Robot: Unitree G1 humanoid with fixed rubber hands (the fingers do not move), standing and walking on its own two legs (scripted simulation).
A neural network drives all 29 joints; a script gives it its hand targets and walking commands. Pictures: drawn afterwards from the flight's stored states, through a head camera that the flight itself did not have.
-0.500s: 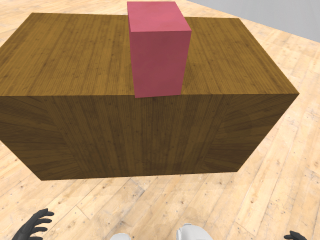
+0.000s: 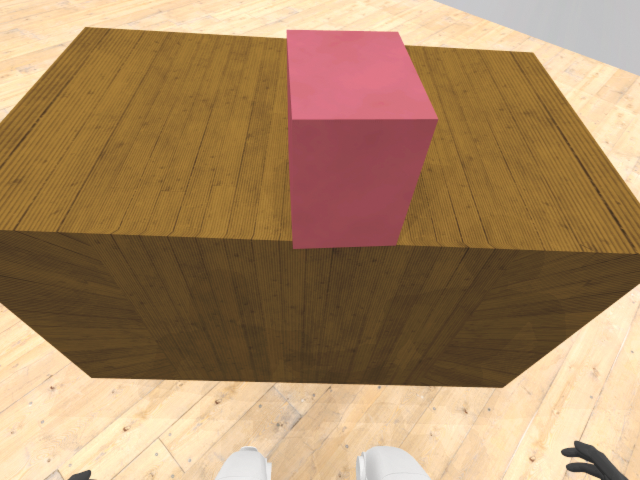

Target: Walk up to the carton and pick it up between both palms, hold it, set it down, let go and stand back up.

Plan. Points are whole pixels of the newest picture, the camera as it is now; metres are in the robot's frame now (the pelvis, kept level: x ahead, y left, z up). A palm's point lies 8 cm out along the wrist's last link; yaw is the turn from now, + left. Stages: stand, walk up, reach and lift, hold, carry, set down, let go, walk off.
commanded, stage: walk up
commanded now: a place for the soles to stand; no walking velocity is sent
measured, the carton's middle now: (344, 143) +0.57 -0.02 +0.09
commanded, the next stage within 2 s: none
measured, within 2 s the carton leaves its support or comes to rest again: neither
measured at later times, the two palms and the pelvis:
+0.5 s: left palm (124, 433) +0.20 +0.27 -0.12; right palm (620, 429) +0.19 -0.39 -0.07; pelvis +0.10 -0.05 -0.03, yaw +0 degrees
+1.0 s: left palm (163, 379) +0.27 +0.24 -0.12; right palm (617, 397) +0.23 -0.42 -0.08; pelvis +0.13 -0.08 -0.04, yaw -2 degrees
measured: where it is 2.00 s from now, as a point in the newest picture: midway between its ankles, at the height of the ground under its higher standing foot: outside the picture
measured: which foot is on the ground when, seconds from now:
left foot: down 0.00-0.16, up 0.18-0.36, down 0.38-1.00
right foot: up 0.00-0.12, down 0.14-0.82, up 0.84-0.92, down 0.94-1.00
